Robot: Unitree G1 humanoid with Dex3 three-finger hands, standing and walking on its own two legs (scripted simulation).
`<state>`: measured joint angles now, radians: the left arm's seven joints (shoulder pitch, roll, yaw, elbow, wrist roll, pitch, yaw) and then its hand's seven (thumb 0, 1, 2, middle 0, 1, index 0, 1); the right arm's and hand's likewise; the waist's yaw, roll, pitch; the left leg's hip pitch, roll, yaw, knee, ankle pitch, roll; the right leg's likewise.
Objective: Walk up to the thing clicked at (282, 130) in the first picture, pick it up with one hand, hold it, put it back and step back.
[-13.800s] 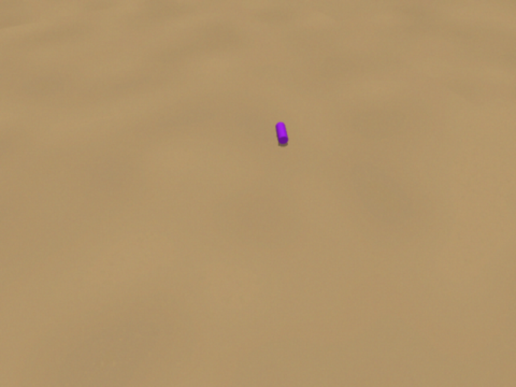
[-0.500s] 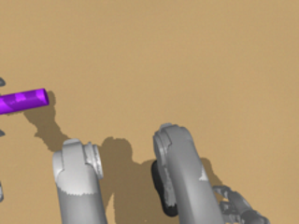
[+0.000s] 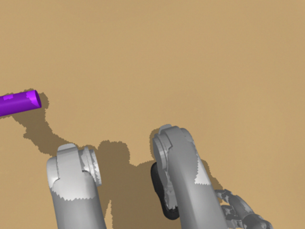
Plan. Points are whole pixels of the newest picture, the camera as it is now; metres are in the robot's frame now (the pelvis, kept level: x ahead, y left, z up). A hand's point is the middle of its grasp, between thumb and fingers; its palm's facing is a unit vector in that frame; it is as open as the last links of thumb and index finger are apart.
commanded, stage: rise first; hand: left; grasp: from above
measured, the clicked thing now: (13, 103) +0.47 +0.34 -0.29
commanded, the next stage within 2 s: approach in 0.70 s
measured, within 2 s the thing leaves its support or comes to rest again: neither
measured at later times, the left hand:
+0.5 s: hand out of the picture +0.43 +0.38 -0.17, palm faces -0.44 -0.12 -0.89, open 14.2 cm
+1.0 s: hand out of the picture +0.43 +0.36 -0.17, palm faces -0.46 -0.08 -0.89, open 14.2 cm
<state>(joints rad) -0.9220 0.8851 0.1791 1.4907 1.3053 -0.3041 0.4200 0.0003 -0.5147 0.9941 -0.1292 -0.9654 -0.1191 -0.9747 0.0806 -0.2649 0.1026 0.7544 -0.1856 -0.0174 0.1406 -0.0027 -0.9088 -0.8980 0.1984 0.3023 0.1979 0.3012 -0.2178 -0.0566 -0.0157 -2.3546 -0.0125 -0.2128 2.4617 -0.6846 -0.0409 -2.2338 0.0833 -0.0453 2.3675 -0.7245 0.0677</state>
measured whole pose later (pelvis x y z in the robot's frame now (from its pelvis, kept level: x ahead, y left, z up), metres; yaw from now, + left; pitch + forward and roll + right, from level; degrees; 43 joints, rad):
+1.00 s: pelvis +0.00 +0.00 +0.00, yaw +0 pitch +32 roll -11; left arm -0.98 0.89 0.07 1.47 1.29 -0.31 0.36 0.00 -0.56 1.02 -0.09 -1.04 -0.09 -1.04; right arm 0.10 -0.27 0.12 0.72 -0.17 -0.01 0.14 0.00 -0.91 -0.90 0.20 0.30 0.20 0.30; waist -0.22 -0.05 -0.01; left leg -2.35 -0.01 -0.21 2.44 -0.67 -0.04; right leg -2.23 0.07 -0.05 2.35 -0.71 0.07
